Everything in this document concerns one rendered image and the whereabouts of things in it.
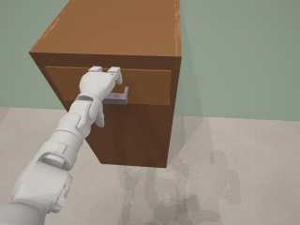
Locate left robot hand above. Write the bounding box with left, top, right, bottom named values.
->
left=79, top=66, right=123, bottom=128

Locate drawer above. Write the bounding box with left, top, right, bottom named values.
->
left=45, top=66, right=172, bottom=104

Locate cabinet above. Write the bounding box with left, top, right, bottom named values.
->
left=29, top=0, right=182, bottom=169

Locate left robot upper arm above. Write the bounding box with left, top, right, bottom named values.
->
left=0, top=161, right=73, bottom=225

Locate handle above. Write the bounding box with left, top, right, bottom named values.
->
left=101, top=86, right=128, bottom=105

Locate left robot forearm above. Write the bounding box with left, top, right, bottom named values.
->
left=11, top=93, right=102, bottom=200

